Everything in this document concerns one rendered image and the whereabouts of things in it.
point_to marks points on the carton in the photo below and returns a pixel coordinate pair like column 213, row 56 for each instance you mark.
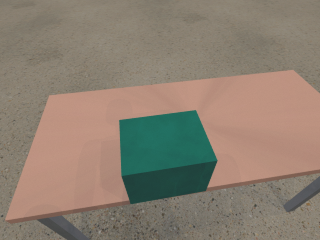
column 165, row 156

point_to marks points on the table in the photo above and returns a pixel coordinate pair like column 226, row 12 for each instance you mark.
column 262, row 127

